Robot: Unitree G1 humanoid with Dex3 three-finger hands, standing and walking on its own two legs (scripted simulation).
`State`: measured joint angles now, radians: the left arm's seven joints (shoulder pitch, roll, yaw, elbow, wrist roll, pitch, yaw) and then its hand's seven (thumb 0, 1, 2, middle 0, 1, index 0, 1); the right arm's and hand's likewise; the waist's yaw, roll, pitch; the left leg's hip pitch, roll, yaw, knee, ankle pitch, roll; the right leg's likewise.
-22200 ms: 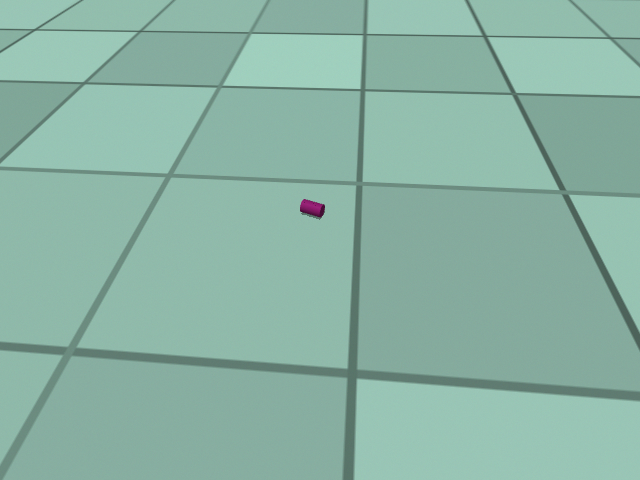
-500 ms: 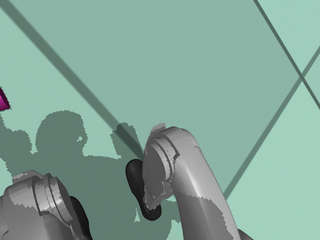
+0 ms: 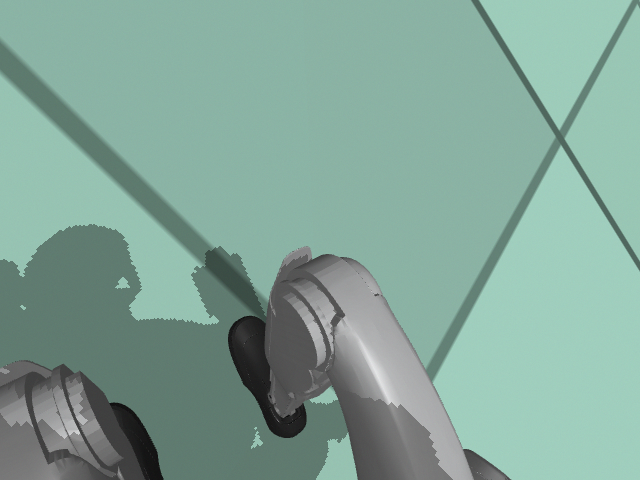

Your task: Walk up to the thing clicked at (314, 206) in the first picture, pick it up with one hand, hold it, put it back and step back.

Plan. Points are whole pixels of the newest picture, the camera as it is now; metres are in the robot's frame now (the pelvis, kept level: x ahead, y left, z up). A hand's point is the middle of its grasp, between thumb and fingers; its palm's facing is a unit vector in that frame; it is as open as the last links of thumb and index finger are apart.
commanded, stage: rest palm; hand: left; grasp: from above
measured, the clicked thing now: out of the picture +0.48 +0.29 -0.28
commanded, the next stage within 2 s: close in 0.12 s
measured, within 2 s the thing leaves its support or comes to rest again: neither
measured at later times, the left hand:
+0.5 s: hand out of the picture +0.47 +0.29 -0.25, palm faces -0.43 -0.16 -0.89, open 13.3 cm
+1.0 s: hand out of the picture +0.48 +0.29 -0.26, palm faces -0.41 -0.15 -0.90, open 11.0 cm
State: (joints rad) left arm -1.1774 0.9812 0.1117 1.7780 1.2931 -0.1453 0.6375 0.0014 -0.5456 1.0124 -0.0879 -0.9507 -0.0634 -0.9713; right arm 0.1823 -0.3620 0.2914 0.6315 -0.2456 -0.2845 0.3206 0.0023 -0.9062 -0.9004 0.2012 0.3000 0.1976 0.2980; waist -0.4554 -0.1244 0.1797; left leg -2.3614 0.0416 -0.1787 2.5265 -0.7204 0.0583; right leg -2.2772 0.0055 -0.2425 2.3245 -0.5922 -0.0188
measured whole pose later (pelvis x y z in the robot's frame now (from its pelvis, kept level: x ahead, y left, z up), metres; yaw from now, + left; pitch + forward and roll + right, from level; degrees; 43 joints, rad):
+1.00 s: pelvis +0.00 +0.00 +0.00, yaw -1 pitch +29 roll -15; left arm -1.16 1.02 0.10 1.76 1.27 -0.15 0.64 0.00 -0.06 0.70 -0.45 -0.75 -0.45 -0.74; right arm 0.16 -0.38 0.33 0.59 -0.25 -0.30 0.33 0.00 -0.90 -0.90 0.20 0.30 0.20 0.30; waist -0.46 -0.14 0.21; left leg -2.35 0.04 -0.20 2.53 -0.73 0.06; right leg -2.25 0.02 -0.26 2.31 -0.59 -0.01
